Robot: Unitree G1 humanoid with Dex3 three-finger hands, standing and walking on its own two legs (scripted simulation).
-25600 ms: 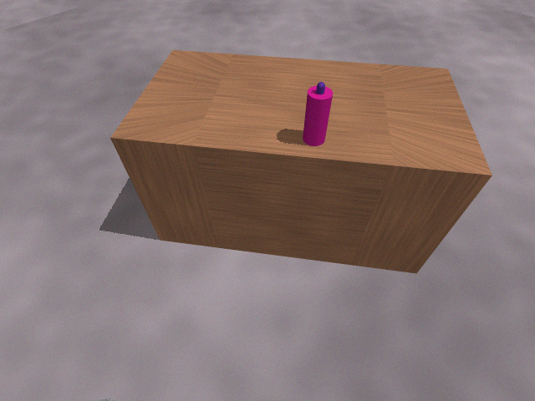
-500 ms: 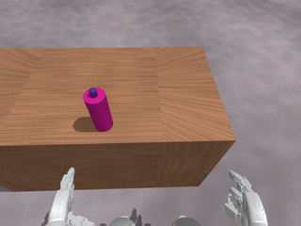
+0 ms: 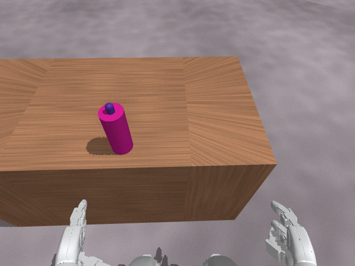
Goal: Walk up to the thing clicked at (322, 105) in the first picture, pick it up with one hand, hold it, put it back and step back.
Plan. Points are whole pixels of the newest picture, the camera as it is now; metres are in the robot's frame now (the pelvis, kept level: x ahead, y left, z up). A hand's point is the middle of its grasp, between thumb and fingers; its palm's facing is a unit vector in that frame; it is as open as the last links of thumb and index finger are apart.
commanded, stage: home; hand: left
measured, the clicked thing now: (116, 127) +0.47 +0.19 -0.02
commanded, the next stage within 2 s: stand in 1.30 s
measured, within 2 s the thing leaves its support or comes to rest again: neither
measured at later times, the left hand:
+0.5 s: hand (100, 248) +0.17 +0.18 -0.05, palm faces +0.10 -0.97 -0.23, open 17.4 cm
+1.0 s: hand (100, 249) +0.16 +0.18 -0.05, palm faces +0.08 -0.96 -0.28, open 17.4 cm
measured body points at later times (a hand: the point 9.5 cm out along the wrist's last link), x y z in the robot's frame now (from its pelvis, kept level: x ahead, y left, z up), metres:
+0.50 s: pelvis -0.01 +0.00 +0.00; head +0.03 +0.00 +0.45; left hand +0.16 +0.23 -0.03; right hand +0.15 -0.23 -0.03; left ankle +0.00 +0.12 -0.68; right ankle +0.00 -0.13 -0.68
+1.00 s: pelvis +0.00 +0.00 +0.00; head +0.03 +0.01 +0.45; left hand +0.16 +0.23 -0.03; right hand +0.15 -0.25 -0.07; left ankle +0.00 +0.12 -0.68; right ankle +0.00 -0.13 -0.68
